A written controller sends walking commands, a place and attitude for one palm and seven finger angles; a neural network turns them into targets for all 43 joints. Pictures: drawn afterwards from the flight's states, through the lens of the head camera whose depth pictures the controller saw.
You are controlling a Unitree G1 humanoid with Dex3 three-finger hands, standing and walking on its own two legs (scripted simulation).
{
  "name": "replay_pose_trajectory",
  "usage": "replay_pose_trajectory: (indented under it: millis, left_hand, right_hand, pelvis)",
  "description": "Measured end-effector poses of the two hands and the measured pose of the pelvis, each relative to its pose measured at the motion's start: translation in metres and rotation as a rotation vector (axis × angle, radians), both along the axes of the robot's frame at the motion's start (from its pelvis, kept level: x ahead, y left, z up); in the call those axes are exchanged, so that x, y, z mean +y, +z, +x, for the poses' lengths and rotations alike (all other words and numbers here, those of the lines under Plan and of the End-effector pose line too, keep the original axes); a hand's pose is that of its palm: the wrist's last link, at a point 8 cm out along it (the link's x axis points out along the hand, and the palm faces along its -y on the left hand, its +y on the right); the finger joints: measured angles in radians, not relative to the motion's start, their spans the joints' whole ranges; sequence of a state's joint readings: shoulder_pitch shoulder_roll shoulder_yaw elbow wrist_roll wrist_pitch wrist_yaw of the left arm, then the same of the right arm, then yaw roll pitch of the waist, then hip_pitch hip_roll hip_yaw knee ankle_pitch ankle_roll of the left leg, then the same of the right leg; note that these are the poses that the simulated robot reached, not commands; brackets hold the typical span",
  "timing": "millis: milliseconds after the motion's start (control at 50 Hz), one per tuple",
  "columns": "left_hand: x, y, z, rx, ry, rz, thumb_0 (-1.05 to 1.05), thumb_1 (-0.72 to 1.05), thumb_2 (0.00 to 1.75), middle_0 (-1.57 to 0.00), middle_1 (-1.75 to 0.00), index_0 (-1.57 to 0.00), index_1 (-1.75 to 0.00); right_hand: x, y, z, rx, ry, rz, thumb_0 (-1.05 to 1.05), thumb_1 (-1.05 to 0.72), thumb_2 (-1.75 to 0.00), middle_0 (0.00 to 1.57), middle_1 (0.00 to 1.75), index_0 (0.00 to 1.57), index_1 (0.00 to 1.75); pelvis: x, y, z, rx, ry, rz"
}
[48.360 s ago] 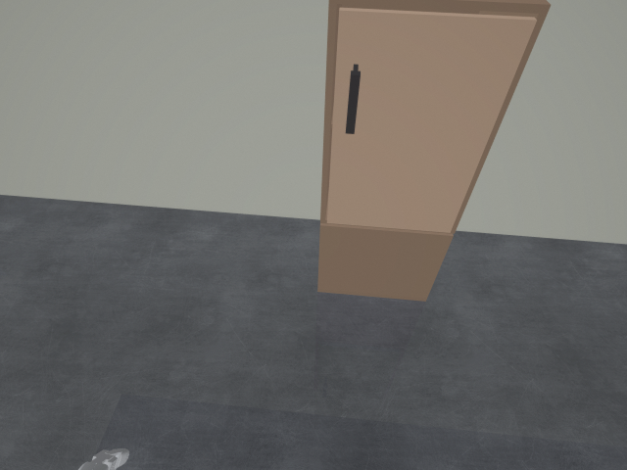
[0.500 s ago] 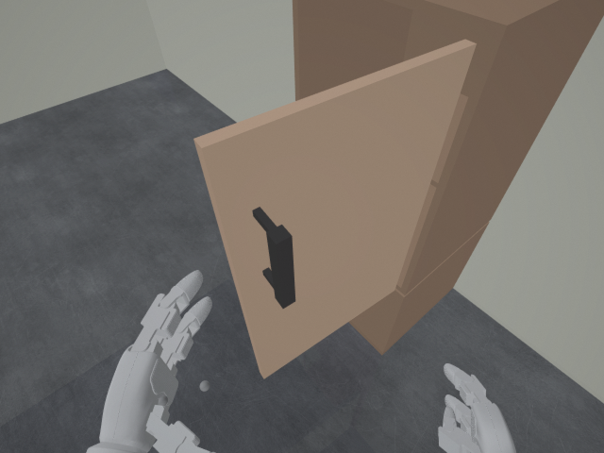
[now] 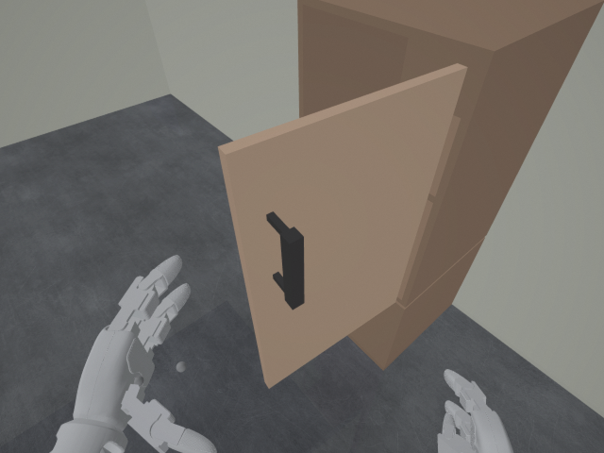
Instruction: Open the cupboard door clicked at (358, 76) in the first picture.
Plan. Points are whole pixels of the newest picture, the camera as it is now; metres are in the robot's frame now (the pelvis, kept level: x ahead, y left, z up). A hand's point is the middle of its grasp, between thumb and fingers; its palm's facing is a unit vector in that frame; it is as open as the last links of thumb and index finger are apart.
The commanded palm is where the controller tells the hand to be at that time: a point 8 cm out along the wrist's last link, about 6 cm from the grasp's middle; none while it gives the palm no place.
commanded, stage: draw the hand back to the body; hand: left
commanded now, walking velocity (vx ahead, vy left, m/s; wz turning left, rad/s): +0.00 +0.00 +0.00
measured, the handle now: (284, 261) +0.34 +0.05 +0.11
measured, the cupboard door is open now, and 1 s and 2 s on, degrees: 84 84 84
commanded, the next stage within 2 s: step back with the hand held close in 1.22 s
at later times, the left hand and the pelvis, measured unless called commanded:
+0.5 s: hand (101, 326) +0.20 +0.21 +0.16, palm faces +0.30 -0.89 -0.35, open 13.2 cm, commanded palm +0.16 +0.26 +0.18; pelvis +0.02 +0.00 +0.03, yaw +0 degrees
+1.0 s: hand (48, 281) +0.22 +0.26 +0.20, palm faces +0.46 -0.80 -0.39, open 7.8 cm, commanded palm +0.17 +0.29 +0.22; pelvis +0.03 +0.00 +0.05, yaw -1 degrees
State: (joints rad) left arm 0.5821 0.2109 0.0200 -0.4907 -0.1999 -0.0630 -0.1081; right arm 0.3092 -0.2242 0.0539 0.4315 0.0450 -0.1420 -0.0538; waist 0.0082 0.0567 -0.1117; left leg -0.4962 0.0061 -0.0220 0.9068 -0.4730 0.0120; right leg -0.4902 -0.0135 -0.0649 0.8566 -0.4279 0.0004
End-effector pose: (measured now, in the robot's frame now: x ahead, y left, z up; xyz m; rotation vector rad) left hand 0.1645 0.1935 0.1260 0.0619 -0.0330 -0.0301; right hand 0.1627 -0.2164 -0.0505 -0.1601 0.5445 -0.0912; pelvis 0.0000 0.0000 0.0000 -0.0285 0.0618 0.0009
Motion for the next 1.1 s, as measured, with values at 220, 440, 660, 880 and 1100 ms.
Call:
replay_pose_trajectory:
  millis: [220,440,660,880,1100]
  left_hand:
    - [0.028,0.024,-0.001,-0.014,0.1,0.138,-0.02,-0.41,0.34,-0.16,-0.3,-0.16,-0.3]
    - [0.056,0.043,0.0,-0.002,0.309,0.278,-0.01,-0.09,0.48,-0.17,-0.3,-0.17,-0.3]
    - [0.079,0.074,0.012,-0.08,0.395,0.361,0.0,0.29,0.64,-0.19,-0.3,-0.19,-0.3]
    - [0.099,0.095,0.016,-0.138,0.478,0.404,0.0,0.66,0.8,-0.2,-0.3,-0.21,-0.3]
    - [0.091,0.086,0.012,-0.104,0.467,0.373,0.01,0.86,0.89,-0.21,-0.3,-0.21,-0.3]
  right_hand:
    - [0.003,0.015,0.017,-0.029,0.012,-0.032,0.02,-0.9,-0.9,0.21,0.3,0.21,0.3]
    - [0.013,0.017,0.025,0.041,0.032,-0.035,0.02,-0.9,-0.9,0.21,0.3,0.21,0.3]
    - [0.008,0.018,0.037,0.076,0.027,-0.032,0.02,-0.9,-0.9,0.21,0.3,0.21,0.3]
    - [-0.006,0.023,0.044,0.091,0.013,-0.048,0.02,-0.9,-0.9,0.21,0.3,0.21,0.3]
    - [-0.013,0.021,0.036,0.114,0.003,-0.042,0.02,-0.9,-0.9,0.21,0.3,0.21,0.3]
  pelvis:
    - [0.002,0.011,0.006,-0.034,0.0,-0.001]
    - [0.004,0.029,0.015,-0.076,-0.003,0.008]
    - [0.003,0.039,0.028,-0.104,-0.013,0.015]
    - [-0.002,0.044,0.031,-0.12,-0.018,0.016]
    - [-0.007,0.046,0.026,-0.131,-0.02,0.018]
